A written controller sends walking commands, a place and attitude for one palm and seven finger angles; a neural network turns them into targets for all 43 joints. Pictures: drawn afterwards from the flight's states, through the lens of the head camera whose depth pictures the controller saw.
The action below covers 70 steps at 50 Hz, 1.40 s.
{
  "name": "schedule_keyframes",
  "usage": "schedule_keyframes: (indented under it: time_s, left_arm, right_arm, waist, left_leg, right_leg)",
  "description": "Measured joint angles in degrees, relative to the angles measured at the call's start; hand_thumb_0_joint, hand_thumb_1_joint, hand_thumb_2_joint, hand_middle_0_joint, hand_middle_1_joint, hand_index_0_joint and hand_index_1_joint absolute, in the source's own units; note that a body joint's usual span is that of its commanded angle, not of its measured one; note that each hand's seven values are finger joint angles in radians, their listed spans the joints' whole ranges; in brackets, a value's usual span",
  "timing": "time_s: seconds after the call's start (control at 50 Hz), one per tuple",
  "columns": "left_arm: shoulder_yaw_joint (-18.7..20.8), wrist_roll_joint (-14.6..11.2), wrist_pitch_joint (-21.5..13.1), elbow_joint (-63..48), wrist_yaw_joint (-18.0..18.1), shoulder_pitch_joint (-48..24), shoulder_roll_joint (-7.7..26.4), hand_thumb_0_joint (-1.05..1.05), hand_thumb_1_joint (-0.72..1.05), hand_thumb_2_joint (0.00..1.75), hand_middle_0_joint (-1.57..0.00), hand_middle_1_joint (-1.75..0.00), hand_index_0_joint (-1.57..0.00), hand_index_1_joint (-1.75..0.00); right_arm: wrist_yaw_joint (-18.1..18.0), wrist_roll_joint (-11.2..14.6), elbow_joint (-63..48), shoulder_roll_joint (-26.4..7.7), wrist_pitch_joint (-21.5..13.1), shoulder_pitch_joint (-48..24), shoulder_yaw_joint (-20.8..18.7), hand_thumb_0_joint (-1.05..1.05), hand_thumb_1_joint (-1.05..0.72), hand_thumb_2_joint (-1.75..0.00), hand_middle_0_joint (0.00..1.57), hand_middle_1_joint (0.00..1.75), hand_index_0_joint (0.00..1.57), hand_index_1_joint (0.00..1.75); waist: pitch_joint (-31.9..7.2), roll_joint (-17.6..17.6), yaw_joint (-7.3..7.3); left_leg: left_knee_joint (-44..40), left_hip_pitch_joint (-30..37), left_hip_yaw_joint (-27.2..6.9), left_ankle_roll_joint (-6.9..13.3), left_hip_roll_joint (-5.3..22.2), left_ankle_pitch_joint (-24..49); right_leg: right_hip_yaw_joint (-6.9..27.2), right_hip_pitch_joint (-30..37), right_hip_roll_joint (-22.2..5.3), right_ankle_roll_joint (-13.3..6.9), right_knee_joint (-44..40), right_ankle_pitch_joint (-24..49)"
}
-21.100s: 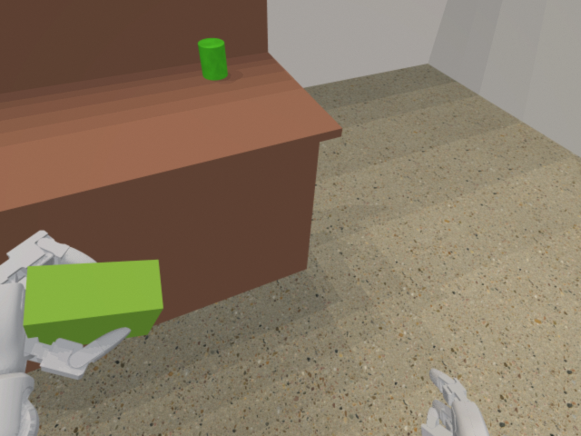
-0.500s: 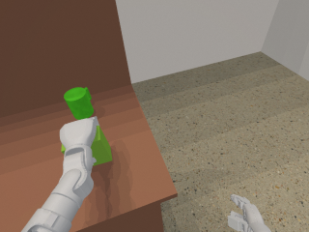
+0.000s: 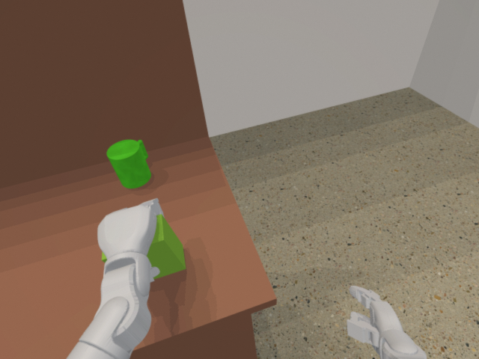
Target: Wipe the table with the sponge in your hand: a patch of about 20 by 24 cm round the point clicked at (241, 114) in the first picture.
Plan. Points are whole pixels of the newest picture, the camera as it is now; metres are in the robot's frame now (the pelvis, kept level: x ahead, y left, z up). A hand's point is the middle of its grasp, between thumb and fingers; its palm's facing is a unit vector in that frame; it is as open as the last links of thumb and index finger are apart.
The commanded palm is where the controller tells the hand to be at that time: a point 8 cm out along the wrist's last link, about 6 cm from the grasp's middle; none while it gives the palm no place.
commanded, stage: wipe back along the middle lane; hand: left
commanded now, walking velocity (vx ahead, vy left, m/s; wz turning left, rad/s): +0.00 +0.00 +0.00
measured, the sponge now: (150, 256) +0.28 +0.21 +0.02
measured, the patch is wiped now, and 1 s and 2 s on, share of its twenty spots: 0.65 0.80 0.85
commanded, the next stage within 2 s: slide across to the third lane in 0.32 s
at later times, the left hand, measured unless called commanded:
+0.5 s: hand (146, 264) +0.24 +0.19 +0.06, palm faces +0.08 -0.14 -0.99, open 9.8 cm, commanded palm +0.20 +0.18 +0.10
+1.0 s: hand (180, 254) +0.27 +0.14 +0.07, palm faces +0.05 -0.13 -0.99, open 9.8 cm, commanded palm +0.23 +0.12 +0.11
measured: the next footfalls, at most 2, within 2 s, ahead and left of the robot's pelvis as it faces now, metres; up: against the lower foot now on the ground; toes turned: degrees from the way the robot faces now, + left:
none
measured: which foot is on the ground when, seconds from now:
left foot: down 0.00-1.00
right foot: down 0.00-1.00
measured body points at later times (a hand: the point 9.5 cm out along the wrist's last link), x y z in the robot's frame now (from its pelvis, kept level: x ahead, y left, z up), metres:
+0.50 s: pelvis -0.01 -0.01 +0.00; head -0.03 -0.06 +0.45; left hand +0.24 +0.19 +0.12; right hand +0.23 -0.22 -0.09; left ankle -0.03 +0.10 -0.74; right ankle -0.01 -0.10 -0.74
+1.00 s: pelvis -0.02 -0.02 +0.00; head -0.05 -0.07 +0.45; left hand +0.26 +0.14 +0.12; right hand +0.23 -0.21 -0.09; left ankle -0.03 +0.10 -0.74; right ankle -0.01 -0.10 -0.74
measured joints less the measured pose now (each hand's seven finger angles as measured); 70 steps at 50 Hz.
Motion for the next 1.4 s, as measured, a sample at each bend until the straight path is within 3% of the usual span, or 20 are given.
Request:
schedule_keyframes:
  time_s: [0.46, 0.74, 0.98, 1.18, 1.4]
  left_arm:
    - [-0.18, -0.25, -0.60, -7.40, -0.09, 7.68, -0.11, 0.02, -0.45, 1.07, -0.72, -1.43, -0.73, -1.39]
    - [-5.10, 0.70, 2.23, -2.40, -2.77, 0.85, -0.92, 0.02, -0.46, 1.07, -0.72, -1.42, -0.74, -1.38]
    - [-8.36, -0.05, 2.68, 1.75, -1.67, -4.02, -4.09, 0.01, -0.47, 1.07, -0.74, -1.41, -0.75, -1.36]
    - [-9.42, -0.33, 3.83, 7.45, -1.14, -8.09, -5.04, 0.00, -0.48, 1.08, -0.74, -1.40, -0.76, -1.35]
    - [-7.92, -1.16, 3.58, 15.67, -0.46, -14.05, -6.18, -0.01, -0.49, 1.09, -0.75, -1.40, -0.77, -1.34]
  right_arm:
    - [0.61, -0.17, -0.03, 0.08, -0.19, 0.11, -0.08, 0.01, -0.90, -0.90, 0.19, 0.30, 0.20, 0.30]
    - [0.15, -0.50, 0.95, -0.05, -0.70, -0.51, -0.77, 0.01, -0.90, -0.90, 0.19, 0.30, 0.20, 0.30]
    - [0.69, -0.37, 1.97, 1.12, 0.20, -2.01, -0.12, 0.01, -0.90, -0.90, 0.19, 0.30, 0.20, 0.30]
    - [0.81, -0.27, 2.43, 0.65, 0.54, -1.97, -0.39, 0.01, -0.90, -0.90, 0.19, 0.30, 0.20, 0.30]
    - [-0.81, 0.01, 3.86, 0.09, 0.40, -1.28, -0.37, 0.01, -0.90, -0.90, 0.19, 0.30, 0.20, 0.30]
  waist:
    - [0.66, 0.46, 0.19]
    - [1.30, 0.99, 0.53]
    - [0.85, 0.70, 0.69]
    - [0.52, 0.44, 0.20]
    - [0.07, -0.04, -0.32]
  left_leg:
    - [0.18, 1.15, 0.71, -0.55, 0.64, 0.33]
    - [-0.12, 1.40, -0.22, -0.76, 0.28, 1.22]
    - [-0.28, 1.49, -0.47, -1.30, 0.57, 1.55]
    - [-0.19, 0.76, -0.69, -1.84, 1.04, 1.83]
    - [-0.15, -0.63, -0.94, -2.26, 1.32, 2.43]
  right_leg:
    - [0.67, 0.63, 0.68, -0.55, 0.69, 0.41]
    - [-0.25, 0.96, 0.28, -0.84, 0.89, 0.65]
    - [-0.51, 0.93, 0.55, -1.31, 1.03, 0.80]
    - [-0.77, 0.27, 1.01, -1.85, 0.94, 1.17]
    - [-1.06, -1.13, 1.27, -2.30, 1.07, 1.69]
